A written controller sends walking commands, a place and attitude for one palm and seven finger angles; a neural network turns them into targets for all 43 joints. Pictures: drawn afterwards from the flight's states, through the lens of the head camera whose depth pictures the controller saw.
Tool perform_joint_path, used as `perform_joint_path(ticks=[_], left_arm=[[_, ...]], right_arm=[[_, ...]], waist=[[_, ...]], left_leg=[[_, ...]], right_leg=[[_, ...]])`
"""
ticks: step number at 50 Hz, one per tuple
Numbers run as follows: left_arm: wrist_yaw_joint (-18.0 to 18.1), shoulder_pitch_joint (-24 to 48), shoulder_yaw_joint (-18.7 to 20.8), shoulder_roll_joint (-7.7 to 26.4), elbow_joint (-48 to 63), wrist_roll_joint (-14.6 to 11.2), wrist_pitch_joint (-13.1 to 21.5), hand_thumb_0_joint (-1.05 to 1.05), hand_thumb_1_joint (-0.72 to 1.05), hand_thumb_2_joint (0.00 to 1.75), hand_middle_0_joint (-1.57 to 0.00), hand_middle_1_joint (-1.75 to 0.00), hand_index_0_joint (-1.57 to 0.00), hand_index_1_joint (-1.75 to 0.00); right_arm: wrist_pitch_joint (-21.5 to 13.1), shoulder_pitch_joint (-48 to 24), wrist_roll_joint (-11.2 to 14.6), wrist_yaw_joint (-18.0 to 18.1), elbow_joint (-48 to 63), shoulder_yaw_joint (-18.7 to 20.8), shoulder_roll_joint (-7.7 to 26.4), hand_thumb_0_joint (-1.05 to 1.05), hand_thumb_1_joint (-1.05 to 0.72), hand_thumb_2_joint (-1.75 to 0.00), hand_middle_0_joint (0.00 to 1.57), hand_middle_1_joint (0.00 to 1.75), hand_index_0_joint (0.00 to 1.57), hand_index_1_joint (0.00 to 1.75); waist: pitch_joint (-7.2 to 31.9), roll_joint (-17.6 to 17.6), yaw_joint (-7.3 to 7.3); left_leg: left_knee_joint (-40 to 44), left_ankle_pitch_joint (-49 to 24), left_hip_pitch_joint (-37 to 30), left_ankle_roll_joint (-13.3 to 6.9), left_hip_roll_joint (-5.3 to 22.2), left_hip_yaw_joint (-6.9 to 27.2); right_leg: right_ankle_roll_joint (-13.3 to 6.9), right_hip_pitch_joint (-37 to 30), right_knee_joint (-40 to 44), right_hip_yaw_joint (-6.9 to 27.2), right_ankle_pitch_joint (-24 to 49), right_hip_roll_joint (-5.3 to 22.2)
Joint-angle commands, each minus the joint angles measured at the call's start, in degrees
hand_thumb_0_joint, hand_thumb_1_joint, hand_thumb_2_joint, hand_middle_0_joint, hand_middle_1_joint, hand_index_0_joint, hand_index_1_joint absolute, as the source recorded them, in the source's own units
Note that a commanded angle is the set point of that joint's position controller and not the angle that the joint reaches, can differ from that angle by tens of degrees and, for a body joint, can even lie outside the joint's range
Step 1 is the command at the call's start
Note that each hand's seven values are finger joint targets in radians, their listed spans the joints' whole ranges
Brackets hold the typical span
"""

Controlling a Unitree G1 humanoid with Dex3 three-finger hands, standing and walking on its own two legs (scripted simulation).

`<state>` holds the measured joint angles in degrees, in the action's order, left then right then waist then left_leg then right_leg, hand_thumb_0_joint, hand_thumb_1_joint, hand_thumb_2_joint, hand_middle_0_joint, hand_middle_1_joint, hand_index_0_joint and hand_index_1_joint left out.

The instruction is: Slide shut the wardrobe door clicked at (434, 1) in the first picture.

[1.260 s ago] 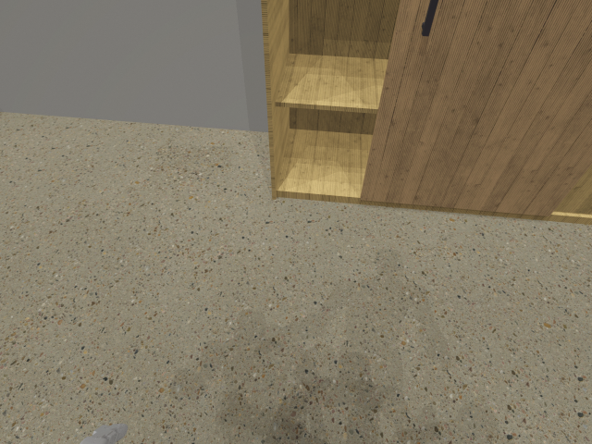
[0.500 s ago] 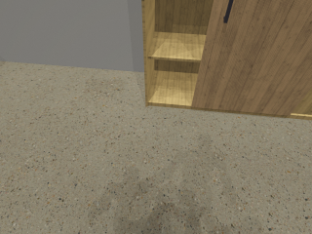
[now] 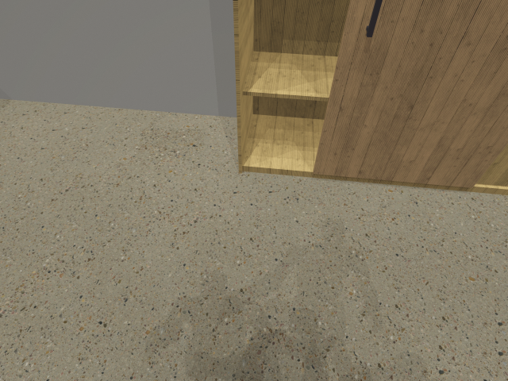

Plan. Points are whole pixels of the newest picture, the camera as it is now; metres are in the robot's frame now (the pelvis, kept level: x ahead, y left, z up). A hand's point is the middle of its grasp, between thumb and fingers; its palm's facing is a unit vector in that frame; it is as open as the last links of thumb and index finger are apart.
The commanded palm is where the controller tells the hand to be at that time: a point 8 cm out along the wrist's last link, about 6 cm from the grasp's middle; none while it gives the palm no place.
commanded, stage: look at it before walking up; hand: right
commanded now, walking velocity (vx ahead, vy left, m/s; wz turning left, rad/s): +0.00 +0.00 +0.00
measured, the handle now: (374, 10) +1.24 -0.35 +0.11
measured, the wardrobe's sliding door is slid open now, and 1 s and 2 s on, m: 0.40 0.40 0.40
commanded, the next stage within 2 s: walk to a spot facing it in 0.28 s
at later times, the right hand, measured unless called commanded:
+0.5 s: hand out of the picture +0.07 -0.24 -0.16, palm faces +0.00 +0.95 -0.31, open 7.4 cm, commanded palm none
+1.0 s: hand out of the picture +0.16 -0.25 -0.18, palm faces +0.20 +0.97 -0.15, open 7.4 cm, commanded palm none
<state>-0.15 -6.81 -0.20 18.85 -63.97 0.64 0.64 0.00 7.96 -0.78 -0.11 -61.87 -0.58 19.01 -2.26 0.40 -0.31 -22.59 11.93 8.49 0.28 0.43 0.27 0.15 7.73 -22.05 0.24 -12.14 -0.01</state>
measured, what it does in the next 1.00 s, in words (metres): walks ahead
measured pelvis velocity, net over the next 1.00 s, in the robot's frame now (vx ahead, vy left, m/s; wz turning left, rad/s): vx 0.14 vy -0.06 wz -0.21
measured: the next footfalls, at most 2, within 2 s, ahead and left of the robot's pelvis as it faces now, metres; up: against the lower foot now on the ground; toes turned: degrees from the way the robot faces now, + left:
left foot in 1.16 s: +0.39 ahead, +0.04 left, +0.00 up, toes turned -6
right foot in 1.58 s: +0.48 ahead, -0.27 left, +0.00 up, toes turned -34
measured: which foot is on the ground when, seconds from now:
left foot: down 0.00-0.70, up 0.72-1.00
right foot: down 0.00-1.00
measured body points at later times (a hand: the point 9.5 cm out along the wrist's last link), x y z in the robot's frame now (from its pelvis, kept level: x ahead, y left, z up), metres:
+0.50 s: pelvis +0.01 +0.00 +0.00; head +0.00 +0.00 +0.45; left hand +0.08 +0.29 -0.14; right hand +0.07 -0.29 -0.14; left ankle +0.01 +0.12 -0.74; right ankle +0.00 -0.12 -0.74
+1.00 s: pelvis +0.14 -0.06 +0.00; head +0.16 -0.08 +0.45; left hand +0.10 +0.15 -0.15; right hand +0.15 -0.30 -0.16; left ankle +0.25 +0.07 -0.69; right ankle +0.05 -0.13 -0.74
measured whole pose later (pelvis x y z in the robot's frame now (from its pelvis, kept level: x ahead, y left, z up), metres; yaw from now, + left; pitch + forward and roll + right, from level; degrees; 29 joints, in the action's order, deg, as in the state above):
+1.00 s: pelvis +0.14 -0.06 +0.00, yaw -12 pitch +0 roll +0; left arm 0.7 -26.3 1.2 5.3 -65.4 1.0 4.0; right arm -0.1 12.7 -1.6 -1.2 -58.8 2.4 10.4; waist -2.2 1.6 1.7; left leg -51.2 13.8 31.7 2.7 7.4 -3.9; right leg -3.3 1.5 -18.8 -2.1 -17.3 -2.3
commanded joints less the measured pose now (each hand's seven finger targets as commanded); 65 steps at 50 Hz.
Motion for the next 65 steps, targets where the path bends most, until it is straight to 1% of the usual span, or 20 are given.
perform_joint_path(ticks=[1,19,21,23,26,28,33,34,35,36,38,43,53,55,56,57,58,59,62,65], left_arm=[[0.8,3.0,2.0,11.9,3.8,-0.2,1.3,0.00,0.90,0.90,-0.20,-0.30,-0.20,-0.30],[0.8,3.1,1.9,12.1,3.6,-0.2,1.2,0.00,0.90,0.90,-0.20,-0.30,-0.20,-0.30],[0.4,-0.4,0.3,5.1,2.3,0.2,0.1,0.00,0.90,0.90,-0.20,-0.30,-0.20,-0.30],[0.2,-1.9,0.6,4.9,2.8,0.6,-0.7,0.00,0.90,0.90,-0.20,-0.30,-0.20,-0.30],[0.0,-2.8,1.2,3.5,5.4,0.7,-1.2,0.00,0.90,0.90,-0.20,-0.30,-0.20,-0.30],[-0.5,-1.9,2.0,3.3,7.5,0.5,-0.6,0.00,0.90,0.90,-0.20,-0.30,-0.20,-0.30],[-1.3,-13.5,2.5,-0.8,5.7,0.3,0.5,0.00,0.90,0.90,-0.20,-0.30,-0.20,-0.30],[-0.9,-19.4,3.4,1.7,4.2,0.5,0.8,0.00,0.90,0.90,-0.20,-0.30,-0.20,-0.30],[-0.3,-25.9,5.1,7.6,2.9,1.3,1.3,0.00,0.90,0.90,-0.20,-0.30,-0.20,-0.30],[0.3,-28.0,4.9,7.7,2.4,0.9,1.4,0.00,0.90,0.90,-0.20,-0.30,-0.20,-0.30],[0.8,-22.1,4.2,3.6,4.0,0.4,2.0,0.00,0.90,0.90,-0.20,-0.30,-0.20,-0.30],[1.6,-20.4,3.3,-1.3,2.3,0.0,4.3,0.00,0.90,0.90,-0.20,-0.30,-0.20,-0.30],[1.7,-23.5,4.1,-2.6,-0.8,0.8,4.1,0.00,0.90,0.90,-0.20,-0.30,-0.20,-0.30],[1.9,-22.1,4.1,-2.0,-0.8,0.7,3.9,0.00,0.90,0.90,-0.20,-0.30,-0.20,-0.30],[1.8,-20.8,4.3,-1.7,-0.6,0.4,3.9,0.00,0.90,0.90,-0.20,-0.30,-0.20,-0.30],[1.3,-21.0,4.2,-2.9,0.5,-0.1,3.9,0.00,0.90,0.90,-0.20,-0.30,-0.20,-0.30],[0.9,-22.9,3.4,-6.9,2.7,-0.6,4.4,0.00,0.90,0.90,-0.20,-0.30,-0.20,-0.30],[0.7,-18.9,4.0,-5.2,3.6,-0.3,4.1,0.00,0.90,0.90,-0.20,-0.30,-0.20,-0.30],[-0.6,-11.1,4.3,-7.5,5.1,0.6,2.5,0.00,0.90,0.90,-0.20,-0.30,-0.20,-0.30],[-1.2,-13.2,4.1,-8.6,4.5,0.9,0.5,0.00,0.90,0.90,-0.20,-0.30,-0.20,-0.30]], right_arm=[[-1.5,-2.1,0.1,0.8,3.6,2.3,11.8,0.00,-0.90,-0.90,0.20,0.30,0.20,0.30],[-1.4,-2.0,0.1,0.8,3.3,2.3,11.9,0.00,-0.90,-0.90,0.20,0.30,0.20,0.30],[-0.3,1.9,0.1,1.1,1.7,1.1,5.3,0.00,-0.90,-0.90,0.20,0.30,0.20,0.30],[0.4,4.4,-0.3,0.8,2.0,1.6,6.0,0.00,-0.90,-0.90,0.20,0.30,0.20,0.30],[0.5,8.6,-0.6,0.6,3.1,3.5,9.2,0.00,-0.90,-0.90,0.20,0.30,0.20,0.30],[-0.7,10.5,-0.6,0.9,3.9,4.3,9.5,0.00,-0.90,-0.90,0.20,0.30,0.20,0.30],[-1.4,6.6,-0.5,0.5,5.5,4.7,6.4,0.00,-0.90,-0.90,0.20,0.30,0.20,0.30],[-1.1,7.1,-0.2,0.2,6.1,4.1,3.4,0.00,-0.90,-0.90,0.20,0.30,0.20,0.30],[-1.0,6.0,0.2,-0.4,8.4,3.3,-1.3,0.00,-0.90,-0.90,0.20,0.30,0.20,0.30],[-1.4,0.9,-0.5,-0.1,11.0,3.2,-0.8,0.00,-0.90,-0.90,0.20,0.30,0.20,0.30],[-2.1,0.4,-0.8,-0.5,9.7,3.6,-1.1,0.00,-0.90,-0.90,0.20,0.30,0.20,0.30],[-1.9,5.8,-0.9,-1.0,6.4,3.3,-4.5,0.00,-0.90,-0.90,0.20,0.30,0.20,0.30],[-2.6,-4.8,-0.5,-1.1,9.9,4.0,-6.4,0.00,-0.90,-0.90,0.20,0.30,0.20,0.30],[-3.1,0.6,-0.5,-1.1,8.7,4.6,-5.4,0.00,-0.90,-0.90,0.20,0.30,0.20,0.30],[-3.6,8.8,-0.7,-0.8,6.1,5.1,-3.8,0.00,-0.90,-0.90,0.20,0.30,0.20,0.30],[-4.5,18.3,-1.2,-0.2,3.7,6.3,0.9,0.00,-0.90,-0.90,0.20,0.30,0.20,0.30],[-4.6,26.1,-1.2,0.7,1.8,7.9,7.5,0.00,-0.90,-0.90,0.20,0.30,0.20,0.30],[-4.2,24.3,-0.3,0.7,2.0,7.7,7.6,0.00,-0.90,-0.90,0.20,0.30,0.20,0.30],[-4.4,10.9,-1.0,1.2,4.7,5.1,-1.7,0.00,-0.90,-0.90,0.20,0.30,0.20,0.30],[-5.1,10.1,-1.2,1.2,4.5,4.0,-4.3,0.00,-0.90,-0.90,0.20,0.30,0.20,0.30]], waist=[[4.0,-0.1,0.16],[3.2,-0.2,0.09],[4.1,0.0,-0.04],[0.2,1.6,-0.67],[-3.3,10.6,-2.10],[-3.4,10.1,-2.38],[-2.1,2.6,3.82],[-1.6,-6.5,5.79],[-1.9,-22.2,7.82],[-4.0,-14.9,7.81],[-5.3,-5.0,5.04],[-1.6,-4.9,1.65],[-6.2,-6.5,3.71],[-3.8,-5.0,0.73],[0.0,-3.6,-3.19],[6.4,3.9,-6.78],[13.8,17.9,-7.62],[11.6,11.6,-7.41],[-3.6,4.6,-1.84],[-2.4,7.1,1.47]], left_leg=[[4.0,-7.4,-0.3,-1.9,6.4,5.8],[5.0,-6.3,-0.4,-1.7,6.3,5.7],[4.1,2.0,-1.2,-0.5,6.2,4.4],[5.2,16.4,0.5,-1.0,6.6,5.7],[12.3,29.6,-1.1,-6.0,15.3,15.2],[13.9,25.4,-2.6,-10.1,21.1,18.0],[1.6,16.1,11.1,-5.0,14.9,-1.5],[-10.8,16.3,17.7,-2.3,9.9,-6.2],[-31.2,21.7,29.6,1.6,1.7,-11.7],[-40.8,22.7,34.0,0.2,2.4,-4.0],[-46.2,13.3,35.2,-0.2,6.6,0.1],[-37.0,4.7,28.0,2.1,7.3,-2.4],[-15.5,0.9,21.4,1.2,4.7,-6.8],[-10.9,0.4,10.6,-0.1,2.0,-8.4],[-8.0,-2.0,0.1,-0.8,1.1,-8.6],[-5.4,0.3,-15.5,-4.0,9.4,1.3],[2.8,0.5,-26.6,-10.0,27.7,27.6],[7.5,11.0,-19.8,-11.9,29.2,30.0],[11.9,17.4,4.3,-8.3,24.2,15.0],[11.9,5.4,8.9,-5.6,19.3,0.7]], right_leg=[[-1.9,-0.5,3.8,5.3,8.4,6.7],[-1.8,-0.7,4.8,5.5,7.6,6.8],[-1.1,0.7,3.2,4.8,2.1,5.8],[-1.6,7.4,0.9,5.0,-10.8,4.2],[-1.0,18.7,-13.6,-0.6,-15.3,0.4],[-1.2,22.4,-23.5,-1.1,-15.7,3.2],[-1.1,0.3,-8.7,-7.3,-6.6,1.9],[-2.8,-5.9,-1.9,1.5,-13.6,5.2],[-9.1,-9.2,10.7,26.5,-24.3,19.8],[-13.1,-6.4,14.6,34.9,-24.2,23.4],[-13.6,-1.8,14.0,29.3,-23.3,21.0],[-11.7,-3.0,11.1,11.7,5.0,13.5],[-10.5,-4.4,8.4,7.1,15.6,13.2],[-9.1,-2.4,0.8,5.8,24.2,11.8],[-7.5,-0.1,-8.8,4.0,27.3,9.7],[-5.0,10.4,-25.0,1.2,18.5,6.3],[-2.6,25.1,-44.7,-2.7,-15.8,-2.4],[-3.8,26.7,-52.9,1.6,-18.7,0.7],[-3.2,27.9,-54.7,2.1,-7.3,7.2],[-1.2,24.3,-47.3,-0.3,-3.2,7.6]])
